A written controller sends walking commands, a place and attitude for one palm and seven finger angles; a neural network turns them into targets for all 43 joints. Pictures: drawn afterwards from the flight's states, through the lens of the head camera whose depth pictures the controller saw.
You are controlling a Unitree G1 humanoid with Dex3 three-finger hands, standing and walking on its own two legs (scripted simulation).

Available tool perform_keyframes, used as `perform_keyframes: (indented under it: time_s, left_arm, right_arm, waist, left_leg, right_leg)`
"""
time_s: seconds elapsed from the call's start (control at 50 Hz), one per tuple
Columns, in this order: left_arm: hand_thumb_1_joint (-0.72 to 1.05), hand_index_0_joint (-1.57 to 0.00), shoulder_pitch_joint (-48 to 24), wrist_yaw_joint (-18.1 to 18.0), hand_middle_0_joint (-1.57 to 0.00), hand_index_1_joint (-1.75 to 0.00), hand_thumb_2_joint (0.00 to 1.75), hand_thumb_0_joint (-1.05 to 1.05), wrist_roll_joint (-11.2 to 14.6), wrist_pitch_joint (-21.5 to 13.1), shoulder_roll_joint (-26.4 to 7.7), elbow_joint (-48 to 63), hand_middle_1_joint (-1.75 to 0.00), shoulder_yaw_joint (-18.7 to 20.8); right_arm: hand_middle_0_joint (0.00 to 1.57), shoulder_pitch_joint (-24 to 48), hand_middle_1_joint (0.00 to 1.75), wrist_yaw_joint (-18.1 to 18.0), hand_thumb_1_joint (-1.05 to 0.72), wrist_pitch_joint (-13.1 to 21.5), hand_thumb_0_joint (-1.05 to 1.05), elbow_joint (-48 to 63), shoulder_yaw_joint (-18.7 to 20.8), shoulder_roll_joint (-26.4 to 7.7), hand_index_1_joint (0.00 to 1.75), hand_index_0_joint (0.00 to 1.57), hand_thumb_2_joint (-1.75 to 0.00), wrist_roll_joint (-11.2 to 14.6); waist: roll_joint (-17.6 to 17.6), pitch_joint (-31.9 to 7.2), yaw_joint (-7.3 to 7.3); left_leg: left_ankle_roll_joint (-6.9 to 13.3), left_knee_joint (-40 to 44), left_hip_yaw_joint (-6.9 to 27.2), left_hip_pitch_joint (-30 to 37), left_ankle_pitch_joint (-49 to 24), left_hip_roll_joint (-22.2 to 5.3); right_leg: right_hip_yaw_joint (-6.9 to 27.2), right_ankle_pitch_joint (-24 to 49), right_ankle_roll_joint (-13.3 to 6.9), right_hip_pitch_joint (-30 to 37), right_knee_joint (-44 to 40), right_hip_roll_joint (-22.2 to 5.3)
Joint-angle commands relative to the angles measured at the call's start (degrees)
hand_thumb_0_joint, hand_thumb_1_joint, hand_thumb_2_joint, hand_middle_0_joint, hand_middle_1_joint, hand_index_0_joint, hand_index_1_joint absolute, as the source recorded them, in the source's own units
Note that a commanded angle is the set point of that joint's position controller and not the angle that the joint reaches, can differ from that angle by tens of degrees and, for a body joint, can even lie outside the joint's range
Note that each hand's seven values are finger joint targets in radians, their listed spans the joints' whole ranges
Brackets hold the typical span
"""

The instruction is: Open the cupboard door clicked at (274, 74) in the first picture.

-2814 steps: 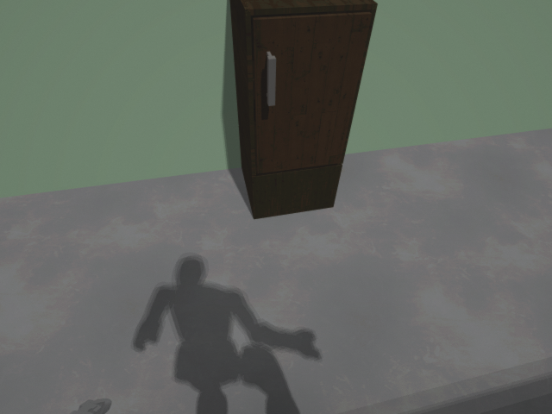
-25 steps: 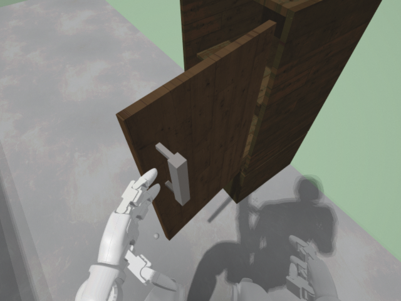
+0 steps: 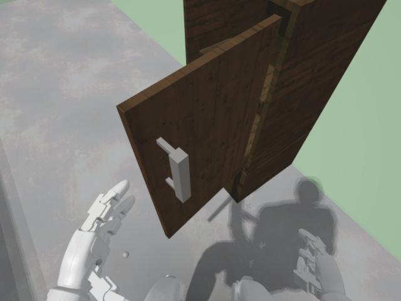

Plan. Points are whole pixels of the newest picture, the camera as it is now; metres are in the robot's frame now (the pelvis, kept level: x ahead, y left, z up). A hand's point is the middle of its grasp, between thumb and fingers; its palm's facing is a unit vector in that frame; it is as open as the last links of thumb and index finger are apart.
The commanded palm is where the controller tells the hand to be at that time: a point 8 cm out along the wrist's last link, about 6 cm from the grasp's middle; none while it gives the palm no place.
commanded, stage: draw the hand back to the body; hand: left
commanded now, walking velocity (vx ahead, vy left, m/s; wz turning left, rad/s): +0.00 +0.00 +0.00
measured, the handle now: (173, 171) +0.35 +0.08 +0.07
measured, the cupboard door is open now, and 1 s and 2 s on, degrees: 99 99 99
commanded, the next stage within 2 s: step back with the hand held close in 1.52 s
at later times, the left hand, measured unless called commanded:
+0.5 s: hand (71, 234) +0.20 +0.19 +0.15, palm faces -0.01 -0.98 -0.17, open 16.0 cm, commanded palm +0.16 +0.25 +0.16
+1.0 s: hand out of the picture +0.23 +0.26 +0.23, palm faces +0.38 -0.82 -0.42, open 10.8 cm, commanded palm +0.18 +0.30 +0.25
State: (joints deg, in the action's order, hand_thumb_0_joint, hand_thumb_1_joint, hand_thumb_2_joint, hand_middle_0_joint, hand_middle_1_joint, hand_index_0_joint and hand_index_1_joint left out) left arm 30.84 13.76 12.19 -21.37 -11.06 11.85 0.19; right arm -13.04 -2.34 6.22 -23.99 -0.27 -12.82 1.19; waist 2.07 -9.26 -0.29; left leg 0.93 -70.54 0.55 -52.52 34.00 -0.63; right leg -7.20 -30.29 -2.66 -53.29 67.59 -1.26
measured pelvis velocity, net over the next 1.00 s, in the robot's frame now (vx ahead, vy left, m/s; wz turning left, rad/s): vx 0.04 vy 0.02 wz -0.01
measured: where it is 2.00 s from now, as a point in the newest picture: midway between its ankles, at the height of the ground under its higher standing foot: outside the picture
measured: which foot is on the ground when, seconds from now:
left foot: down 0.00-1.00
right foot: down 0.00-1.00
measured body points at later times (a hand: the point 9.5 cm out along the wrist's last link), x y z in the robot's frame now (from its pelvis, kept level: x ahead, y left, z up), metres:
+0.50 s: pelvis +0.01 +0.01 +0.05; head +0.02 +0.01 +0.50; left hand +0.19 +0.24 +0.16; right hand +0.19 -0.22 -0.01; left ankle +0.00 +0.11 -0.64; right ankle +0.03 -0.10 -0.64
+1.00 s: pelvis +0.04 +0.02 +0.10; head +0.02 -0.01 +0.55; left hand +0.20 +0.30 +0.25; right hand +0.23 -0.20 +0.02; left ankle +0.00 +0.11 -0.64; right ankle +0.03 -0.10 -0.64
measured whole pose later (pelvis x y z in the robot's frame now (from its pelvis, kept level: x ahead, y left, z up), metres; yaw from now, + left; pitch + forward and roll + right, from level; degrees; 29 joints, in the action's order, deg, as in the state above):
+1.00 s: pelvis +0.04 +0.02 +0.10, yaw +0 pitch -2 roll -1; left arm 30.1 -7.8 2.1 -2.3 -19.3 23.0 13.9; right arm -12.7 -5.2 8.2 -34.2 -3.4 -12.8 0.5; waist 4.0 -1.3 -3.2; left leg 2.1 -29.5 -1.5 -8.5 19.3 1.1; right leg -4.8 -16.4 -0.4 -10.3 28.4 -0.8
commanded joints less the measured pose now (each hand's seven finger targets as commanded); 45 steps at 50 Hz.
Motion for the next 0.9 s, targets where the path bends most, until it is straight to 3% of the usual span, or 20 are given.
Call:
perform_keyframes:
  time_s: [0.0, 0.06, 0.14, 0.2, 0.26, 0.34, 0.38, 0.42, 0.44, 0.46, 0.48, 0.54, 0.7, 0.82, 0.88]
  left_arm:
    - [-0.5, -0.15, 0.42, -1.64, -0.15, -0.3, 0.3, 0.0, 0.95, -2.14, -8.99, 17.7, -0.3, 8.1]
    - [-0.5, -0.15, 2.09, -2.22, -0.15, -0.3, 0.3, 0.0, 1.4, 0.21, -7.88, 19.62, -0.3, 7.89]
    - [-0.5, -0.15, 1.26, -1.41, -0.15, -0.3, 0.3, 0.0, 2.53, 3.22, -6.65, 16.42, -0.3, 7.07]
    - [-0.5, -0.15, -0.03, -0.55, -0.15, -0.3, 0.3, 0.0, 2.63, 4.71, -7.33, 15.4, -0.3, 7.17]
    - [-0.5, -0.15, -1.42, -0.07, -0.15, -0.3, 0.3, 0.0, 3.05, 5.04, -8.94, 16.85, -0.3, 8.94]
    - [-0.47, -0.15, -0.85, -0.42, -0.15, -0.3, 0.32, 0.0, 3.84, 4.96, -10.98, 20.52, -0.3, 12.06]
    - [-0.4, -0.15, -0.62, -0.5, -0.15, -0.3, 0.34, 0.0, 4.1, 5.19, -10.77, 22.04, -0.3, 12.06]
    - [-0.32, -0.16, -0.79, -0.5, -0.16, -0.3, 0.37, 0.0, 4.37, 6.12, -10.78, 21.81, -0.3, 12.3]
    - [-0.29, -0.16, 1.36, -9.53, -0.16, -0.3, 0.39, 0.0, -4.81, 9.72, -18.6, 24.45, -0.3, 14.39]
    - [-0.26, -0.16, 4.18, -13.43, -0.16, -0.3, 0.4, 0.0, -5.83, 12.31, -12.37, 24.26, -0.3, 11.02]
    - [-0.22, -0.16, 5.01, -15.3, -0.16, -0.3, 0.42, 0.0, -6.44, 13.82, -10.69, 23.57, -0.3, 10.02]
    - [-0.12, -0.16, 4.15, -19.2, -0.16, -0.3, 0.47, 0.0, -8.86, 15.89, -12.13, 22.92, -0.3, 11.37]
    - [0.17, -0.17, -2.53, -22.84, -0.17, -0.3, 0.58, 0.0, -10.88, 16.12, -15.66, 25.23, -0.3, 14.43]
    - [0.37, -0.18, -2.78, -22.86, -0.18, -0.3, 0.68, 0.0, -10.69, 15.89, -15.78, 23.39, -0.3, 17.24]
    - [0.48, -0.19, -3.2, -22.59, -0.19, -0.3, 0.72, 0.0, -10.48, 15.48, -16.34, 22.81, -0.3, 19.22]
  right_arm:
    - [0.2, 1.83, 0.3, -1.05, -0.9, 2.55, 0.0, 10.24, 2.84, -6.39, 0.3, 0.2, -0.9, 0.19]
    - [0.2, 1.47, 0.3, -1.24, -0.9, 2.03, 0.0, 10.81, 2.45, -5.86, 0.3, 0.2, -0.9, 0.87]
    - [0.2, 2.09, 0.3, -1.59, -0.9, 2.04, 0.0, 10.54, 1.67, -6.45, 0.3, 0.2, -0.9, 1.33]
    - [0.2, 2.12, 0.3, -2.05, -0.9, 2.67, 0.0, 10.45, 1.21, -7.18, 0.3, 0.2, -0.9, 1.34]
    - [0.2, 1.63, 0.3, -2.32, -0.9, 3.67, 0.0, 10.38, 0.82, -7.34, 0.3, 0.2, -0.9, 1.35]
    - [0.2, 1.54, 0.3, -2.34, -0.9, 5.09, 0.0, 9.85, 0.53, -6.87, 0.3, 0.2, -0.9, 1.53]
    - [0.2, 1.39, 0.3, -2.16, -0.9, 5.89, 0.0, 9.36, 0.36, -6.68, 0.3, 0.2, -0.9, 1.74]
    - [0.2, 1.64, 0.3, -1.97, -0.9, 6.46, 0.0, 8.74, 0.21, -6.73, 0.3, 0.2, -0.9, 1.76]
    - [0.2, 1.79, 0.3, -3.62, -0.9, 5.09, 0.0, 8.22, 0.5, -6.46, 0.3, 0.2, -0.9, 0.74]
    - [0.2, 1.55, 0.3, -4.09, -0.9, 4.61, 0.0, 8.47, -0.04, -5.17, 0.3, 0.2, -0.9, 0.5]
    - [0.2, 1.36, 0.3, -4.16, -0.9, 4.27, 0.0, 8.0, 0.02, -5.27, 0.3, 0.2, -0.9, 0.44]
    - [0.2, 2.06, 0.3, -4.23, -0.9, 3.07, 0.0, 6.29, -0.13, -5.62, 0.3, 0.2, -0.9, 0.4]
    - [0.2, 3.87, 0.3, -4.9, -0.9, 4.8, 0.0, 2.96, -0.84, -6.31, 0.3, 0.2, -0.9, -0.51]
    - [0.2, 5.32, 0.3, -4.29, -0.9, 5.54, 0.0, 0.15, -0.84, -6.09, 0.3, 0.2, -0.9, -0.76]
    - [0.2, 5.95, 0.3, -3.8, -0.9, 5.28, 0.0, -0.87, -0.67, -6.04, 0.3, 0.2, -0.9, -0.9]
  waist:
    - [0.76, -13.67, -1.11]
    - [0.95, -12.84, -0.84]
    - [-2.66, -5.44, 1.02]
    - [-2.52, -2.21, 1.48]
    - [-0.93, -2.15, 0.88]
    - [2.16, -5.04, -0.63]
    - [4.58, -4.71, -0.75]
    - [3.43, -3.97, -0.59]
    - [3.4, -4.53, -3.72]
    - [3.08, -0.55, -1.96]
    - [1.46, 1.32, -1.44]
    - [1.13, 3.2, -1.54]
    - [0.92, 2.85, -1.87]
    - [1.78, 4.66, -2.66]
    - [0.53, 5.13, -3.03]
  left_leg:
    - [-0.2, 12.11, 1.44, 6.66, -16.7, 2.0]
    - [-0.24, 14.99, 1.47, 10.17, -18.08, 1.97]
    - [-0.17, 17.66, 2.12, 9.71, -12.86, 1.62]
    - [0.01, 19.32, 2.43, 10.59, -10.74, 1.38]
    - [-0.09, 21.22, 2.52, 12.8, -9.95, 1.25]
    - [-0.36, 23.59, 2.78, 17.32, -14.78, 1.09]
    - [-0.7, 24.84, 2.86, 19.58, -17.45, 0.98]
    - [-0.75, 25.66, 3.07, 20.2, -18.56, 0.85]
    - [-0.09, 29.25, 2.32, 20.93, -18.15, -0.06]
    - [-0.23, 30.4, 2.05, 21.45, -17.62, 0.14]
    - [-0.41, 31.15, 2.4, 21.4, -16.68, -0.15]
    - [-0.06, 32.8, 1.79, 24.33, -19.02, -0.46]
    - [0.06, 39.67, 2.07, 33.95, -24.43, -0.47]
    - [-0.58, 43.72, 1.77, 38.91, -32.34, -0.85]
    - [-0.88, 45.35, 1.6, 41.19, -36.46, -1.18]
  right_leg:
    - [6.8, 12.19, 0.58, 17.07, -12.65, 1.55]
    - [5.53, 14.57, 0.9, 19.06, -14.33, 1.72]
    - [5.01, 7.71, 1.47, 17.99, -18.67, 1.89]
    - [5.09, 4.32, 1.38, 17.78, -20.92, 1.85]
    - [4.94, 3.19, 1.33, 19.05, -22.14, 1.71]
    - [3.81, 9.42, 0.95, 23.31, -21.96, 2.11]
    - [2.93, 12.83, 0.89, 24.14, -21.98, 2.31]
    - [2.61, 14.1, 1.01, 25.37, -22.71, 2.46]
    - [5.91, 13.19, 0.43, 28.17, -25.94, 0.71]
    - [5.32, 12.87, 0.73, 27.4, -27.57, 0.49]
    - [4.78, 12.02, 0.88, 27.36, -28.14, 0.41]
    - [4.52, 13.92, 0.95, 30.55, -30.81, 0.35]
    - [4.12, 18.47, 1.14, 38.26, -36.46, 0.1]
    - [3.91, 23.78, 1.21, 43.5, -39.74, 0.05]
    - [3.63, 26.38, 1.3, 45.63, -41.2, 0.32]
